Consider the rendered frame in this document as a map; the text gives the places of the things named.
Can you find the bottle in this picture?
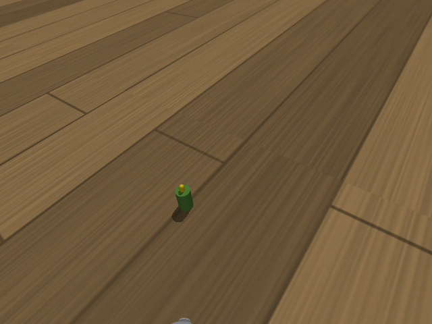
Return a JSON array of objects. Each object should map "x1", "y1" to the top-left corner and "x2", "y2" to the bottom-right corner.
[{"x1": 175, "y1": 184, "x2": 193, "y2": 211}]

